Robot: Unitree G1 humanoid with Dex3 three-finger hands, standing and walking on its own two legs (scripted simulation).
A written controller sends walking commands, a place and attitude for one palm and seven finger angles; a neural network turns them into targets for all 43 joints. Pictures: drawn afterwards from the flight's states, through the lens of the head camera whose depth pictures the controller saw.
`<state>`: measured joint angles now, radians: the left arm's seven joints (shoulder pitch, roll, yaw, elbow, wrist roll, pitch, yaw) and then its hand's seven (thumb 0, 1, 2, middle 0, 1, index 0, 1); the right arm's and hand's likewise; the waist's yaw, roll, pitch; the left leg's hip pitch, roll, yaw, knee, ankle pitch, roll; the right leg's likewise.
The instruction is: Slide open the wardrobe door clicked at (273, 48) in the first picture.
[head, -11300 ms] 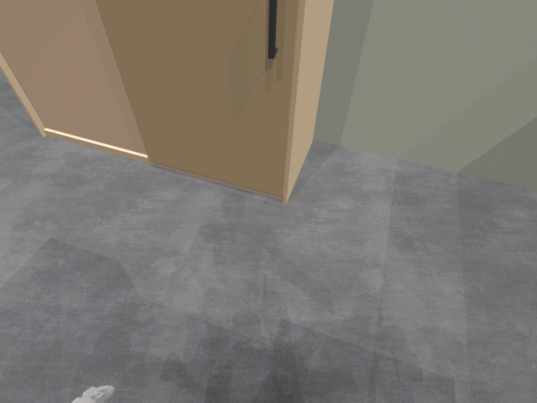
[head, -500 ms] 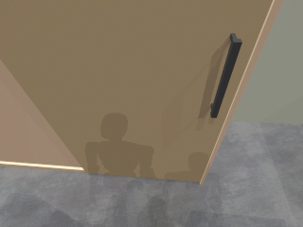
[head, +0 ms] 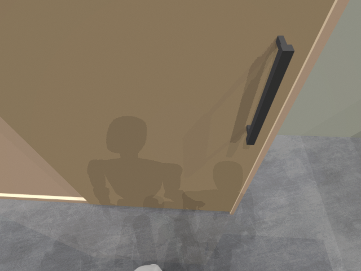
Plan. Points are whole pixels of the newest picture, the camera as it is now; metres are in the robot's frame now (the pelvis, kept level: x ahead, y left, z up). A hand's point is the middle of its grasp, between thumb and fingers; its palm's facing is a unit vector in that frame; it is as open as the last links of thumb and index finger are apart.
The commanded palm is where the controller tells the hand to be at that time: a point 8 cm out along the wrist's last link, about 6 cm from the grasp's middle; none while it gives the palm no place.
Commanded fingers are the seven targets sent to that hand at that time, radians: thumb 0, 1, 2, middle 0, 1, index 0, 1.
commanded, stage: come to a stop and stand still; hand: right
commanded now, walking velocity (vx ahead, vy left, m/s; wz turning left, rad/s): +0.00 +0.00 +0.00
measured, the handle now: (262, 99) +0.45 -0.15 +0.13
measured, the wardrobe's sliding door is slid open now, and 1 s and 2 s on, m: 0.00 0.00 0.00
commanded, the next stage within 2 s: look again from close up in 1.42 s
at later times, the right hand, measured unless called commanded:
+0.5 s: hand out of the picture +0.02 -0.23 -0.15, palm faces -0.05 +0.96 -0.28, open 7.4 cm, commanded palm none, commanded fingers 0.00 -0.90 -0.90 0.20 0.30 0.20 0.30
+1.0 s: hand out of the picture +0.08 -0.18 -0.15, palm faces -0.06 +0.97 -0.25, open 7.3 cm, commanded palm none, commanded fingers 0.00 -0.90 -0.90 0.20 0.30 0.20 0.30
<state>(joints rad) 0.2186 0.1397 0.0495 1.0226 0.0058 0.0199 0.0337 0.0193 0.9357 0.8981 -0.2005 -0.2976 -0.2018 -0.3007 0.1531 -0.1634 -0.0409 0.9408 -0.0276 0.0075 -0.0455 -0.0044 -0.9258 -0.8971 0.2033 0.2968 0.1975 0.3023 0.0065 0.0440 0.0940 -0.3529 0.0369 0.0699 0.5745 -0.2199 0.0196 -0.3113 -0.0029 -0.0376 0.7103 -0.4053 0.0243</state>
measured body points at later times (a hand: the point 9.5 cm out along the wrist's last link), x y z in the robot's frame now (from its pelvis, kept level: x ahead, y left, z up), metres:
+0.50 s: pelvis +0.01 -0.04 +0.01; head +0.02 +0.00 +0.46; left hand +0.05 +0.20 -0.16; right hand +0.02 -0.28 -0.13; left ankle +0.03 +0.09 -0.73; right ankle +0.00 -0.12 -0.73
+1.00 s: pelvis +0.04 +0.00 +0.01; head +0.06 +0.02 +0.46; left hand +0.01 +0.21 -0.16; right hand +0.08 -0.23 -0.13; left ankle +0.03 +0.09 -0.73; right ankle +0.00 -0.12 -0.73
